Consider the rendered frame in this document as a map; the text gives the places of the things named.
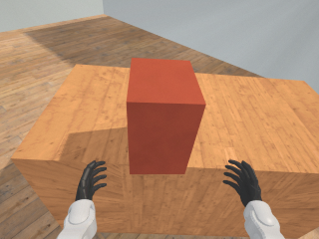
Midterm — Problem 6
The right robot forearm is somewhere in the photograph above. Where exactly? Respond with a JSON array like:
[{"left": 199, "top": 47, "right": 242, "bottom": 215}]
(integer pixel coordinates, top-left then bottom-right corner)
[{"left": 243, "top": 200, "right": 285, "bottom": 239}]

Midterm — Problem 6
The left robot forearm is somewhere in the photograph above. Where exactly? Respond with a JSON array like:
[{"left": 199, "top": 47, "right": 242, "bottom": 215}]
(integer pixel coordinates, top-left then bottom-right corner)
[{"left": 56, "top": 199, "right": 98, "bottom": 239}]

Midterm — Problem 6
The pedestal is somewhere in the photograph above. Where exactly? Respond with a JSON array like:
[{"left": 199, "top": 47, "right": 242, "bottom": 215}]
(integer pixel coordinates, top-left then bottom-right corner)
[{"left": 11, "top": 64, "right": 319, "bottom": 239}]

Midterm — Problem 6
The carton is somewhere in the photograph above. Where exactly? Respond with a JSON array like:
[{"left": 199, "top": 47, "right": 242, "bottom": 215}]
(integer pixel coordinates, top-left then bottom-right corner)
[{"left": 126, "top": 58, "right": 206, "bottom": 174}]

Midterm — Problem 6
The robot left hand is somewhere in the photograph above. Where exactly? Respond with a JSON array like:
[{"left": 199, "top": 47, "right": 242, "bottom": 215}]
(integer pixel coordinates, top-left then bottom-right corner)
[{"left": 75, "top": 160, "right": 107, "bottom": 202}]

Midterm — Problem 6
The robot right hand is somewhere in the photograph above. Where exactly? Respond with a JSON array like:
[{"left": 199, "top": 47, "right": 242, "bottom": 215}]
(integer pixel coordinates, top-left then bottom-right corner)
[{"left": 222, "top": 159, "right": 262, "bottom": 207}]

